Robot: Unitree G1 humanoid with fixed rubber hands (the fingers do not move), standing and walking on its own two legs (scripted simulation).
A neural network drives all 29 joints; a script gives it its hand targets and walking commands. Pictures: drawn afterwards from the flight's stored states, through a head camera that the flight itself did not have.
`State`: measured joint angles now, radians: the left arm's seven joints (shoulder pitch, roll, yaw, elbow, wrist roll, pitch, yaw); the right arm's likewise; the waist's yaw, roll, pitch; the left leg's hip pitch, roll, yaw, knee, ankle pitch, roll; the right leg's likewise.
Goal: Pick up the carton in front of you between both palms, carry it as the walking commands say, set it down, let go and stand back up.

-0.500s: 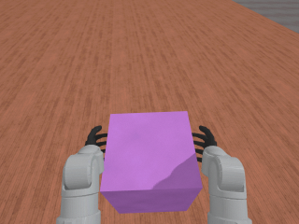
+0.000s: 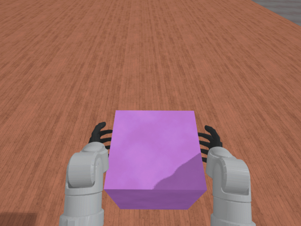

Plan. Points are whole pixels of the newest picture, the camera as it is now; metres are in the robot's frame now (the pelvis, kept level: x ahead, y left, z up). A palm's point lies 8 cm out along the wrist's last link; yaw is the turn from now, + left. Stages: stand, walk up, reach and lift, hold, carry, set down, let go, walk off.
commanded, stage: carry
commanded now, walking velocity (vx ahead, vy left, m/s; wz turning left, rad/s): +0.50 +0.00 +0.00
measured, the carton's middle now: (154, 163) +0.31 +0.00 +0.01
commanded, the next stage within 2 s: none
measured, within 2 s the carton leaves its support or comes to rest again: neither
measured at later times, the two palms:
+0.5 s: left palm (128, 79) +0.62 +0.11 +0.08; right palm (201, 85) +0.62 -0.17 +0.07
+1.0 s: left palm (131, 44) +0.96 +0.13 +0.08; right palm (185, 47) +0.95 -0.15 +0.08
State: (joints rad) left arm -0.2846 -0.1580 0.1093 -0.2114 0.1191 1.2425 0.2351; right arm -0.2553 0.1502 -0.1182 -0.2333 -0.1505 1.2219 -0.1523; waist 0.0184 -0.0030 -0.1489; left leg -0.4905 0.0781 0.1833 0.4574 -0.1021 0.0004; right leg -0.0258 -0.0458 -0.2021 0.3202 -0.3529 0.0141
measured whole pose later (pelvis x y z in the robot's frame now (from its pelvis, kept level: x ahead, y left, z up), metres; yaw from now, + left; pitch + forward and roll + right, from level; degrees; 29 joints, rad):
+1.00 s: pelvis +0.66 +0.00 -0.01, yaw -2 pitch +4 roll +1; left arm -0.33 -0.17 0.17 -0.18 0.13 1.20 0.25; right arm -0.34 0.18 -0.12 -0.14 -0.13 1.21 -0.26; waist -0.01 -0.04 -0.08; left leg -0.44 0.04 0.24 0.54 -0.16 0.08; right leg -0.19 -0.09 -0.09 0.94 -0.46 0.02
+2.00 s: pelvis +1.04 -0.02 +0.00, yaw +0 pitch +4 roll +0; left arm -0.35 -0.18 0.17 -0.09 0.14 1.19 0.26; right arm -0.34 0.17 -0.15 -0.08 -0.14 1.22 -0.25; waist 0.00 0.01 -0.13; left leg -0.18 0.06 0.14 0.53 -0.36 -0.02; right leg -0.30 -0.05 -0.18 0.55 -0.28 -0.01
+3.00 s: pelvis +0.98 -0.02 +0.00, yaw +0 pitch +2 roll +0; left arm -0.26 -0.15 0.20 0.24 0.27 0.72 0.03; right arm -0.25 0.15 -0.18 0.23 -0.26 0.74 -0.04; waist 0.00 0.00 -0.12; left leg -0.23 0.05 0.16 0.52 -0.32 0.01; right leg -0.34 -0.07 -0.18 0.51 -0.19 -0.02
